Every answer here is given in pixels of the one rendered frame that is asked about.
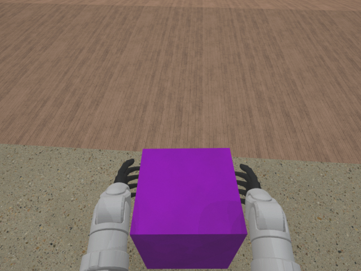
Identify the right robot hand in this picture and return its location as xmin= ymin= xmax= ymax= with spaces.
xmin=235 ymin=164 xmax=261 ymax=204

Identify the right robot forearm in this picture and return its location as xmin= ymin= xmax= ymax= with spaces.
xmin=245 ymin=188 xmax=301 ymax=271

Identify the left robot hand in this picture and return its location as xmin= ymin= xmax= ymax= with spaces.
xmin=114 ymin=159 xmax=140 ymax=198

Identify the carton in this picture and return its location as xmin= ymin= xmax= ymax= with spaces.
xmin=130 ymin=148 xmax=248 ymax=269

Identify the left robot forearm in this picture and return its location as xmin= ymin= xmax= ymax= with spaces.
xmin=80 ymin=182 xmax=131 ymax=271

